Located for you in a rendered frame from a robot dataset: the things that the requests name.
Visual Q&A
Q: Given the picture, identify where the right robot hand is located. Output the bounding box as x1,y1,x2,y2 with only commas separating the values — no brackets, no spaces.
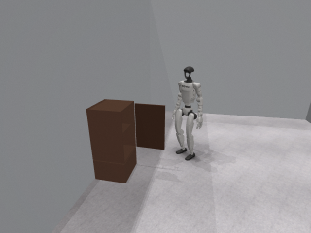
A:
172,109,178,119

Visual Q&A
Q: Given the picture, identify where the robot foot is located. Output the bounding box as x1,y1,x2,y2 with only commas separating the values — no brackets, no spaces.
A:
176,148,187,154
185,153,195,161

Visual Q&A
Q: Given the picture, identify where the robot right foot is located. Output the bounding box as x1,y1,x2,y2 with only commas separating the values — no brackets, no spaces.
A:
176,148,187,154

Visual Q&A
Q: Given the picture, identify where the robot left foot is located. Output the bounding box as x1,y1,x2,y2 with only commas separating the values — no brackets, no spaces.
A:
185,153,195,161

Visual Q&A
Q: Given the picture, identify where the right robot forearm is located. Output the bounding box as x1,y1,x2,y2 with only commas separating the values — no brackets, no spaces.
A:
175,96,182,110

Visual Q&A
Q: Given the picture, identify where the left robot upper arm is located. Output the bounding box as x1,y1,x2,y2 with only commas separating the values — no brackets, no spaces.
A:
192,82,202,102

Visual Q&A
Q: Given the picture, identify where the right robot upper arm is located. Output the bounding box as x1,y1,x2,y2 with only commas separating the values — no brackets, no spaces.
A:
178,81,183,98

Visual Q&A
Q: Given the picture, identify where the left robot hand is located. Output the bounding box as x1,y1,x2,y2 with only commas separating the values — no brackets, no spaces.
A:
196,116,203,129

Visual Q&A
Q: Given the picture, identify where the left robot forearm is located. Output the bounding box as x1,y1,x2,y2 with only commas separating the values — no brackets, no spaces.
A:
197,97,204,117

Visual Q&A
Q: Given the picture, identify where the cupboard door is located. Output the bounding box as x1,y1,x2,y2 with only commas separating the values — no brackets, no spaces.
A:
134,103,165,150

